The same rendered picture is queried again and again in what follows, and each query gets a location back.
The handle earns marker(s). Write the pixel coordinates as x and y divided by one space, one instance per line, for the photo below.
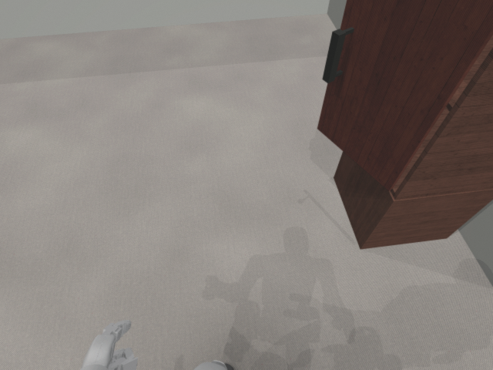
334 52

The robot left hand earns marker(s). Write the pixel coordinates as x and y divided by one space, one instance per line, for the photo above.
101 351

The cupboard door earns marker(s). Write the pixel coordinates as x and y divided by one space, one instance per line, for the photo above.
401 66

